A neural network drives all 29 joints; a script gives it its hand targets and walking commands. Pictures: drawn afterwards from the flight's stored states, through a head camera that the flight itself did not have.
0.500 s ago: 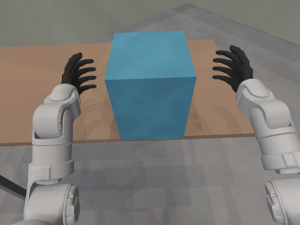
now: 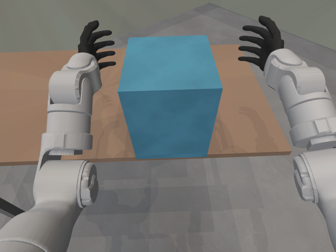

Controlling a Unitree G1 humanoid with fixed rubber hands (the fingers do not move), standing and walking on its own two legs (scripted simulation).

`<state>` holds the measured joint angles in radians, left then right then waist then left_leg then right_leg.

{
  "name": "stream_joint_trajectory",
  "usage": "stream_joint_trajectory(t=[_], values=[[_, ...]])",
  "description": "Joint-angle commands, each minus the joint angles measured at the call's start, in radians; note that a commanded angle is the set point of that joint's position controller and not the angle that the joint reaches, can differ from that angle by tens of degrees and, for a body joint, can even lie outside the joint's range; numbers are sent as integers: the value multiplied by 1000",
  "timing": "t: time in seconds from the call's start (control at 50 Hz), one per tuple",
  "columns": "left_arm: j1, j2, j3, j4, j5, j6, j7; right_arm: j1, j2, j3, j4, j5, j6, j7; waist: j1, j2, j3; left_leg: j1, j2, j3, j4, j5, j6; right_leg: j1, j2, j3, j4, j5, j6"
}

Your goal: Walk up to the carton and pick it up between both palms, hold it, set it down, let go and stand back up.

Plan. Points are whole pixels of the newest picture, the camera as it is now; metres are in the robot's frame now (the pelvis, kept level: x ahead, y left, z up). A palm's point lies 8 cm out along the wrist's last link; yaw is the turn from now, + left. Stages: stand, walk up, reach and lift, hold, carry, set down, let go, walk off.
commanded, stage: reach and lift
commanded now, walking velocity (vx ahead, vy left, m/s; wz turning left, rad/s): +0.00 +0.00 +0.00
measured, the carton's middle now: (169, 100) +0.46 +0.04 +0.10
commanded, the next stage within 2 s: none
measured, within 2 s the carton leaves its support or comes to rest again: neither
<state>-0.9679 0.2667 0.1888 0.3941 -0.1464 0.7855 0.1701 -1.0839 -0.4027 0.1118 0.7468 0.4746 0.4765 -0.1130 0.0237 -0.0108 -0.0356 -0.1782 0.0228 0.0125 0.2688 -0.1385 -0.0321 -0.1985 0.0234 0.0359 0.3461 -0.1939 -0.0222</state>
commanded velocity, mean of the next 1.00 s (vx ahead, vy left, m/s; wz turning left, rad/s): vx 0.00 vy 0.00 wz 0.00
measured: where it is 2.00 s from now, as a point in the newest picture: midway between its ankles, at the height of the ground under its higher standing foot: outside the picture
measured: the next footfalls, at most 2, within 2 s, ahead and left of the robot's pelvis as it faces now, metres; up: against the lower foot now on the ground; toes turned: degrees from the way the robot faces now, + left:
none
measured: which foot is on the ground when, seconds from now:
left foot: down 0.00-1.00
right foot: down 0.00-1.00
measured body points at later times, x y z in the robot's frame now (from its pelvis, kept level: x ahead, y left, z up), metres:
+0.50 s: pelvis -0.01 +0.00 +0.00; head +0.01 -0.01 +0.45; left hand +0.45 +0.20 +0.23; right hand +0.47 -0.17 +0.22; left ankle +0.00 +0.14 -0.75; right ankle -0.01 -0.10 -0.75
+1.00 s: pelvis +0.00 +0.00 +0.00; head +0.05 -0.01 +0.45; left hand +0.47 +0.21 +0.15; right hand +0.48 -0.15 +0.14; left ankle +0.00 +0.14 -0.75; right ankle -0.01 -0.10 -0.75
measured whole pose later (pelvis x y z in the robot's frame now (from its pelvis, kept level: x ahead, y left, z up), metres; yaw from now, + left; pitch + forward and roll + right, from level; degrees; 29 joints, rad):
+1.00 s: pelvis +0.00 +0.00 +0.00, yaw +0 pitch +10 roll +1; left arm -1.05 0.26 0.17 1.06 -0.15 0.16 0.10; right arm -1.10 -0.29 0.16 1.13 0.45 0.14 -0.08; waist 0.04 0.01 -0.09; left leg -0.35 0.03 0.01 0.30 -0.13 -0.04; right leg -0.36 0.03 0.04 0.35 -0.17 -0.02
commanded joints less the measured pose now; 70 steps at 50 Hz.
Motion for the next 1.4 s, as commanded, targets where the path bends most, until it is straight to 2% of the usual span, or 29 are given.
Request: stream_joint_trajectory(t=[0.0,0.12,0.28,0.34,0.42,0.48,0.54,0.66,0.72,0.8,0.9,0.96,1.06,1.24,1.32,1.38], values=[[-608,251,33,117,16,-91,-7,-619,-174,7,32,78,-63,17,85,-6,-543,98,-21,37,93,263,-13,142,30,-11,5,519,74],[-631,241,16,275,33,-154,-18,-649,-148,35,137,82,-88,23,104,-7,-516,91,-22,36,98,288,-17,146,36,-21,4,537,73],[-615,186,-24,300,33,-299,-35,-581,-84,51,209,67,-163,29,97,32,-520,175,-17,27,124,384,-36,76,51,-47,-16,516,65],[-589,168,-37,372,32,-349,-43,-570,-61,56,229,58,-190,35,104,28,-503,166,-18,27,120,364,-32,52,51,-50,-28,469,61],[-554,154,-45,521,43,-408,-57,-566,-44,58,278,28,-214,45,114,-8,-438,104,-19,33,86,274,-14,42,43,-49,-42,389,63],[-556,142,-55,567,40,-459,-62,-564,-29,44,285,-1,-235,47,112,-30,-423,70,-19,38,70,239,-4,34,38,-50,-44,349,64],[-575,124,-73,552,16,-528,-59,-555,0,26,266,-26,-267,48,104,-33,-479,67,-16,40,83,255,-5,18,38,-55,-33,345,62],[-574,77,-87,554,3,-630,-52,-517,27,-9,291,-61,-324,55,97,7,-612,114,-7,34,120,317,-20,-62,42,-64,-27,319,49],[-532,63,-85,578,12,-653,-55,-496,20,-18,286,-80,-345,52,94,14,-652,132,-7,32,132,344,-27,-81,46,-66,-32,325,44],[-474,37,-87,582,13,-673,-67,-481,15,-22,234,-101,-380,39,83,15,-697,161,-11,30,158,417,-39,-83,52,-69,-28,398,45],[-454,18,-68,529,18,-688,-76,-488,28,-17,156,-110,-413,25,86,12,-747,186,-14,28,190,518,-46,-68,55,-70,-16,506,49],[-470,-7,-65,470,16,-702,-75,-494,56,-22,125,-108,-427,24,84,16,-775,187,-15,28,203,537,-45,-68,55,-68,-11,521,49],[-505,-39,-43,430,44,-726,-66,-495,107,-42,142,-120,-423,26,85,16,-757,161,-13,29,199,501,-37,-63,49,-58,-8,494,50],[-550,-107,32,570,156,-720,-50,-510,195,-122,278,-212,-377,8,78,-9,-538,69,-11,40,141,308,-12,-49,34,-38,-34,318,56],[-576,-146,46,575,170,-720,-44,-530,244,-167,267,-259,-375,-3,64,-14,-520,52,-12,44,125,252,-6,-39,30,-35,-43,265,56],[-598,-175,51,564,169,-724,-35,-552,262,-203,246,-290,-385,-10,56,-6,-539,61,-11,44,130,259,-10,-38,30,-40,-40,265,55]])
